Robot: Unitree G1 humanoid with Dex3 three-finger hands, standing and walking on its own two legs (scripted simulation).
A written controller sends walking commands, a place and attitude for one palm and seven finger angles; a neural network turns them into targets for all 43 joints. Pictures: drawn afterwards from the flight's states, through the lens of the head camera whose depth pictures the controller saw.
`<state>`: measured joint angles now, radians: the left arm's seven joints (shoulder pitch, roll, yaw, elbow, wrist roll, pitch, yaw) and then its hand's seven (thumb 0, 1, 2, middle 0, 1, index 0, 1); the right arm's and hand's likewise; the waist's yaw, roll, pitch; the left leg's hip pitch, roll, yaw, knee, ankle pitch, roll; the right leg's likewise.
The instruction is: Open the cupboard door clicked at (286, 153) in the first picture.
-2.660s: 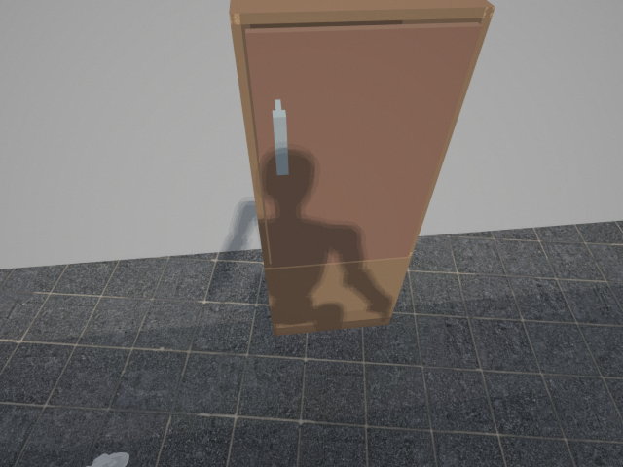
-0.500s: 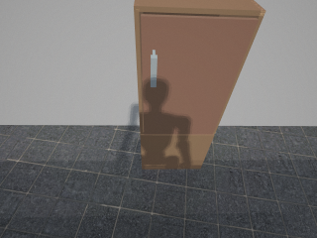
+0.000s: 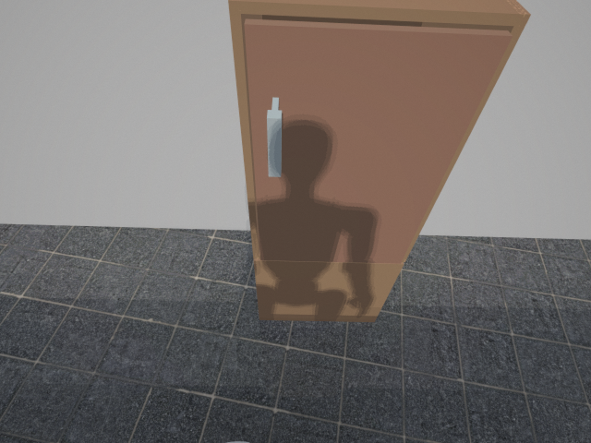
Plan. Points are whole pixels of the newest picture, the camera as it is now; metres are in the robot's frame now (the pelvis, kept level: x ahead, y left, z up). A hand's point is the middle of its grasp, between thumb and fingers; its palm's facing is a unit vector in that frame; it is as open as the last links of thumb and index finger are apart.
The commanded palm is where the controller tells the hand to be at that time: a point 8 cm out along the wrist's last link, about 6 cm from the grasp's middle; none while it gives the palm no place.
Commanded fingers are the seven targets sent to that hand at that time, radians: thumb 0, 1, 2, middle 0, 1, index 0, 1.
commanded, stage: come to a stop and stand still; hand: left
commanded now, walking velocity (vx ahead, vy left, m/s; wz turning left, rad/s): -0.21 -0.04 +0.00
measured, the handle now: (275, 137) +0.56 +0.09 +0.09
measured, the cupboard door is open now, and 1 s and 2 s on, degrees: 0 0 0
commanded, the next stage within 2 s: look again from close up in 1.60 s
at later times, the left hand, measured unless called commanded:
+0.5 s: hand out of the picture +0.04 +0.15 -0.17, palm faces +0.02 -0.96 -0.29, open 7.4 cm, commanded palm none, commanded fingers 0.00 0.90 0.90 -0.20 -0.30 -0.20 -0.30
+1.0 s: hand out of the picture +0.03 +0.10 -0.16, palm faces +0.01 -0.98 -0.21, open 7.4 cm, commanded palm none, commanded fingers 0.00 0.90 0.90 -0.20 -0.30 -0.20 -0.30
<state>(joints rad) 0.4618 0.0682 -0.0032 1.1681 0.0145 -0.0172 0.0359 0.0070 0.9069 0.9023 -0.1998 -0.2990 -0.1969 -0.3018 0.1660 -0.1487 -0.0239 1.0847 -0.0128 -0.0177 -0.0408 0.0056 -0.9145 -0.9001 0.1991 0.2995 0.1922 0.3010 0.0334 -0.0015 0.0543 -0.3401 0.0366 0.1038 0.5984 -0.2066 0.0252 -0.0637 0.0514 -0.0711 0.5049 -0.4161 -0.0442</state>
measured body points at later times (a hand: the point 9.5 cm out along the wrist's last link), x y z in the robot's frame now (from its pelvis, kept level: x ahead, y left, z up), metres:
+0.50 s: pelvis -0.02 -0.05 -0.01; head -0.03 -0.07 +0.44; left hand +0.03 +0.20 -0.14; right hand +0.04 -0.30 -0.16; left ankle +0.03 +0.06 -0.73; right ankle -0.02 -0.18 -0.73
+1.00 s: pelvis +0.01 -0.08 +0.01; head +0.03 -0.09 +0.46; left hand +0.03 +0.15 -0.14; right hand -0.01 -0.30 -0.16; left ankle +0.03 +0.06 -0.73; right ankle -0.02 -0.18 -0.73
